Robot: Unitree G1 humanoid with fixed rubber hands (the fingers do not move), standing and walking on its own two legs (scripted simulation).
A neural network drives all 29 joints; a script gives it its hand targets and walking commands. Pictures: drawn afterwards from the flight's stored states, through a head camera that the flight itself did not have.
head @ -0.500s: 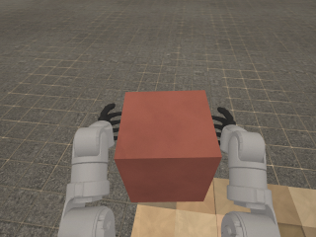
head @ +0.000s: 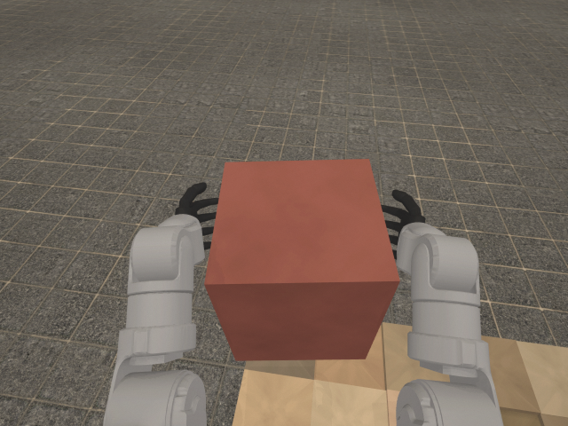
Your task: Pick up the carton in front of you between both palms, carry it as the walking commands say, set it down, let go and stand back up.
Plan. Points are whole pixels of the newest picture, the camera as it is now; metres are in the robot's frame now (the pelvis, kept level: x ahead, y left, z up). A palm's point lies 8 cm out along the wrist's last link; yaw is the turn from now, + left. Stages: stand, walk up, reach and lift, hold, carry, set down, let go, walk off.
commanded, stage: carry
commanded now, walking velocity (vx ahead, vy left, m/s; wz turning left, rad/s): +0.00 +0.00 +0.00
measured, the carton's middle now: (298, 265) +0.34 +0.00 +0.05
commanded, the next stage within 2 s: none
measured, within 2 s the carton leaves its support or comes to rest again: neither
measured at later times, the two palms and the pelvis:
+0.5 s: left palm (194, 212) +0.36 +0.15 +0.13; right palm (405, 222) +0.36 -0.15 +0.13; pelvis +0.03 +0.00 +0.00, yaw +0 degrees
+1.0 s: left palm (195, 204) +0.38 +0.15 +0.13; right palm (401, 213) +0.38 -0.15 +0.13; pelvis +0.05 +0.00 +0.00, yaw +0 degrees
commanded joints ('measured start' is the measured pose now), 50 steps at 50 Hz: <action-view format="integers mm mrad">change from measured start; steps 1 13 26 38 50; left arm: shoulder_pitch -631 -631 -638 -643 -645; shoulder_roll -872 -872 -877 -881 -885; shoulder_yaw -591 -588 -593 -597 -599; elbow -60 -62 -66 -67 -68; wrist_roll -271 -266 -270 -275 -276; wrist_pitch -3 0 1 2 2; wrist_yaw -84 -84 -86 -88 -89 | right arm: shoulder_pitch -647 -661 -664 -665 -665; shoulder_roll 864 873 878 879 880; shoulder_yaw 573 584 583 583 582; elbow -94 -98 -97 -97 -98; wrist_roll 264 274 274 271 270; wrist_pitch -20 -18 -17 -15 -15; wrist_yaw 94 99 101 102 103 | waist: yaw -4 0 1 2 4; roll -1 -2 -5 -3 -2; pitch -313 -316 -321 -322 -321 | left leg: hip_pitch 170 183 203 216 227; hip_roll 136 138 139 142 145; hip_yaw -151 -146 -139 -137 -135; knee -91 -76 -56 -47 -44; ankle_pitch -1 59 107 142 163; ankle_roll -2 2 2 1 1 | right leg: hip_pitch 69 107 132 147 157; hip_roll -115 -118 -123 -124 -125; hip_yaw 117 113 112 109 105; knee -93 -77 -70 -64 -63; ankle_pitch -10 53 114 148 162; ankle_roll -8 -9 -9 -7 -5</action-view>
